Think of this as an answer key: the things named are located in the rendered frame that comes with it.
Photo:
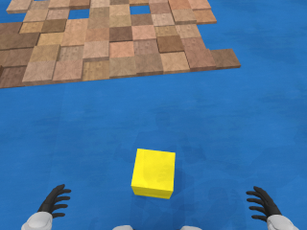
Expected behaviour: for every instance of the carton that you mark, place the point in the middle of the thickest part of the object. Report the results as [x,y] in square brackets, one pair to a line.
[153,173]

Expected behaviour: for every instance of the left robot forearm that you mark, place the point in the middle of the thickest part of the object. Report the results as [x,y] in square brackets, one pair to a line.
[39,221]

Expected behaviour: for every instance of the right robot forearm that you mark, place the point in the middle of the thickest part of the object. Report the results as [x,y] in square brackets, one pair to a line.
[278,222]

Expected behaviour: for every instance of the right robot hand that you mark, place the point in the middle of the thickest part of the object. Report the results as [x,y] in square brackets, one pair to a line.
[269,207]

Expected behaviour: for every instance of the left robot hand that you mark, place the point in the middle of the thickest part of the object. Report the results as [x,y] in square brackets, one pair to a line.
[49,204]

